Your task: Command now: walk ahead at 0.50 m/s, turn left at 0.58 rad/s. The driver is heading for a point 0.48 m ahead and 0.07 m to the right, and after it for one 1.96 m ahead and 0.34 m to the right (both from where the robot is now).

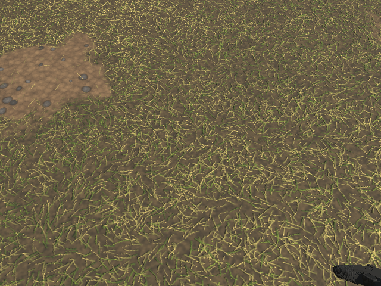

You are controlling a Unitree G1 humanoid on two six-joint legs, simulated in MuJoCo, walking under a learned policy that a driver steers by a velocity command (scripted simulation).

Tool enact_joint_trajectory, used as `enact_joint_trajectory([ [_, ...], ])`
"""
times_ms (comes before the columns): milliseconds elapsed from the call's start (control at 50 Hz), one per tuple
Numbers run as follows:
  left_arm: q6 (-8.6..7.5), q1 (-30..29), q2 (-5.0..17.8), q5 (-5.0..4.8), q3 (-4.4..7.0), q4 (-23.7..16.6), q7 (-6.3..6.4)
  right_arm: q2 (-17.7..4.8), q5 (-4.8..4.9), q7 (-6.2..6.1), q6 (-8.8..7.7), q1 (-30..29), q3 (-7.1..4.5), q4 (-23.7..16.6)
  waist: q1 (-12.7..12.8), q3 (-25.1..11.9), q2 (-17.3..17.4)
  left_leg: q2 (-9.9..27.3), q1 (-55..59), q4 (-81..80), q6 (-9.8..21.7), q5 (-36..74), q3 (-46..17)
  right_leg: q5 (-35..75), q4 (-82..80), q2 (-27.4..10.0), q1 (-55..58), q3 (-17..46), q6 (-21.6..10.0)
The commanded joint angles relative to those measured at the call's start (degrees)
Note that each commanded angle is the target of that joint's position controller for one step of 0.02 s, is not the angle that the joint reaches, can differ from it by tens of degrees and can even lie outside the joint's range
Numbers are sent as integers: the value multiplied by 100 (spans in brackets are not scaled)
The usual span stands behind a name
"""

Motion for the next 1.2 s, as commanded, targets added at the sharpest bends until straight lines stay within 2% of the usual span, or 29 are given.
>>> enact_joint_trajectory([
  [20, 34, -285, 1243, -80, 292, -349, 59, -623, -26, 33, -42, 116, -239, -480, -588, -199, -791, -517, 933, -235, 358, -683, 525, 5392, 881, -1434, -30, 257, -803],
  [40, 73, -313, 1199, -91, 264, -364, 85, -882, -12, -9, -23, 1000, -402, -253, -1085, -657, -685, -797, 2189, -588, 560, -376, 623, 5749, 2026, -1248, -379, 49, -647],
  [60, 48, -205, 984, 28, 169, -448, 110, -1316, 11, -122, 30, 1998, -601, -17, -1506, -1202, -237, -413, 4013, -609, 854, -170, -203, 4395, 3706, -1047, -1726, 24, -391],
  [80, -98, 414, 100, 243, -143, -765, 8, -1945, 24, -172, -19, 1797, -637, -55, -762, -1720, 1423, 1249, 5844, -1147, 1878, -1016, -3537, -1039, 5773, 21, -4338, 435, -75],
  [100, -289, 43, 566, 20, -93, -652, -80, -1412, -10, -158, -81, 2124, -467, -168, -1242, -2567, 738, 1675, 6028, -1953, 2019, -1613, -4704, -1278, 6393, 52, -4739, 1675, -168],
  [120, -330, -486, 842, -219, -6, -771, -111, -1123, -81, -126, -144, 1965, -374, -42, -1315, -1704, 433, 1539, 5484, -1993, 1709, -1139, -3749, -798, 6433, -185, -5168, 1638, -263],
  [160, -307, -706, 737, -44, -39, -724, -36, -781, -94, -138, -201, 1199, -247, -49, -877, -812, 8, 1126, 3777, -2029, 1344, 29, -2360, 12, 5640, -656, -4703, 1559, -312],
  [240, 41, -252, 496, -34, -48, -511, -30, -641, -180, -131, -407, 834, -194, 87, -413, -465, 134, 886, 2543, -2728, 1287, 776, -1255, 727, 5066, -812, -3965, 1639, -196],
  [380, 17, -1149, 248, -26, -102, -693, -125, -708, -215, -278, -476, 1033, -205, 458, -743, 56, 31, 634, 2921, -3102, 779, 981, 139, 2903, 2950, -451, -4318, 1663, -172],
  [500, -9, -1946, 100, -14, -190, -1154, -357, -854, -115, -347, -289, 1483, -275, 804, -1073, 377, -32, 1060, 4206, -2746, 677, 1689, 461, 2375, 1980, -282, -4802, 1276, -447],
  [560, 17, -1724, 283, -5, -104, -1306, -440, -1076, -69, -446, -144, 1322, -336, 774, -794, 14, 266, 1104, 4521, -1836, 482, 4122, 700, 1406, 1923, 128, -4131, 784, -733],
  [600, 54, -538, 709, -7, 126, -1107, -390, -1167, -55, -528, -62, 1176, -343, 730, -89, -704, 338, 898, 4128, -121, 243, 5168, 936, 1342, 1668, 568, -2382, 606, -1060],
  [620, 92, 393, 1133, -10, 304, -937, -289, -1045, -93, -562, -105, 1193, -276, 649, 365, -1264, -76, 664, 2901, 1482, 15, 3775, 960, 1663, 1474, 134, -596, 1481, -1391],
  [640, 79, 487, 1731, -48, 404, -925, -225, -151, -306, -434, -283, 1866, 7, 377, -269, -1823, -1636, -566, 163, 3665, -401, -2014, 633, 1381, 1307, -1414, 1646, 4574, -2517],
  [660, 41, 731, 1323, -41, 290, -1017, -221, -529, -136, -314, -526, 1431, -10, 348, 139, -2630, -1167, -805, -697, 4456, -366, -2930, -643, 692, 471, -1782, 2283, 6112, -2860],
  [680, 24, 522, 1038, 4, 216, -999, -200, -815, 96, -243, -657, 842, -89, 169, 255, -1802, -847, -437, -1185, 4342, -237, -2429, -778, 795, 319, -1582, 1805, 5194, -2487],
  [720, 35, -271, 720, -15, 112, -1157, -178, -766, -89, -286, -717, 557, -73, 112, -239, -741, -111, -3, -750, 3238, -215, -1728, -625, 1732, 195, -1117, -10, 3990, -2101],
  [780, 41, -689, 624, 62, 62, -1328, -118, -730, -201, -310, -511, 865, -124, 131, -674, -422, -368, 152, 21, 2515, -439, -1481, -524, 2637, -168, -802, -1316, 3379, -2103],
  [840, 40, -606, 854, 27, 125, -1262, -19, -488, -240, -348, -410, 527, -28, 34, -625, -223, -436, 45, 235, 1423, -682, -723, -309, 2886, -257, -506, -2008, 2801, -1959],
  [900, 108, -368, 895, -29, 143, -1160, 42, -343, -205, -310, -443, -141, 42, -77, -313, -211, -632, -255, 728, 19, -727, 599, -242, 2319, -88, -182, -2198, 2546, -1623],
  [960, 169, -51, 903, -64, 151, -1044, 52, -480, -99, -244, -501, -528, -5, -188, -142, -250, -732, -437, 924, -641, -679, 825, -371, 1796, 190, -334, -1843, 2977, -1501],
  [1020, 210, -41, 851, -52, 149, -1032, 69, -711, -68, -199, -574, -403, -124, -188, -295, -272, -895, -451, 1154, -986, -455, 263, -529, 1507, 694, -552, -1357, 3567, -1356],
  [1060, 211, -136, 616, 0, 76, -1057, 59, -841, -119, -217, -631, 369, -232, 24, -693, -548, -958, -395, 2158, -1268, -157, 221, -361, 1923, 1356, -358, -1356, 3436, -1132],
  [1080, 179, -123, 298, 53, -47, -1121, 33, -1072, -235, -252, -664, 1084, -305, 84, -1014, -1179, -611, 320, 3367, -1157, 204, 51, -999, 1681, 2603, -76, -1775, 3065, -922],
  [1100, 116, 652, -42, -48, -158, -1201, 37, -1609, -337, -256, -608, 1786, -448, 285, -858, -1947, 971, 1539, 5332, -1486, 1180, -964, -3396, 46, 4610, 754, -3618, 2250, -467],
  [1120, 79, 769, 301, -117, -140, -1130, 43, -1315, -146, -195, -566, 2012, -417, 418, -943, -1891, 1484, 1940, 5523, -2068, 1458, -2437, -4884, -1201, 5604, 605, -4659, 2265, -363],
  [1140, 81, 228, 705, -130, -36, -1141, 33, -915, -85, -208, -539, 1723, -301, 355, -1073, -1074, 773, 1708, 4910, -2192, 1225, -2817, -4236, -765, 5972, 349, -4996, 2370, -356],
  [1160, 88, -288, 734, -58, -32, -1250, 36, -763, -132, -223, -490, 1461, -241, 313, -1054, -634, 324, 1441, 4266, -2191, 1026, -2336, -3406, -365, 5934, 152, -4943, 2142, -360],
  [1200, 54, -674, 585, 49, -26, -1384, 2, -548, -203, -232, -466, 1142, -142, 359, -812, -142, 245, 1013, 3272, -2418, 932, -1123, -2438, 121, 5274, -160, -4625, 2018, -389],
])
Keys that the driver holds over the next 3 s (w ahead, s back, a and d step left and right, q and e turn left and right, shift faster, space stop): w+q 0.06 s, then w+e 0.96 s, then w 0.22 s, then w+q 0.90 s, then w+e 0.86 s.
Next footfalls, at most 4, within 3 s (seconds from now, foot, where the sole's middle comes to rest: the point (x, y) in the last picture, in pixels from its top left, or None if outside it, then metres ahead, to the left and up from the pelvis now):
0.06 left None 0.20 0.12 -0.77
0.62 right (246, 273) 0.51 -0.10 -0.77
1.08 left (213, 190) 0.82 0.03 -0.77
1.54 right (294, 176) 0.92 -0.30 -0.77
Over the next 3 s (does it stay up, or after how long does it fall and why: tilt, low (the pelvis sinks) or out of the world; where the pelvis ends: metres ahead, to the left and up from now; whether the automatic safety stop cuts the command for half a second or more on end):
stays up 1.64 -0.23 0.01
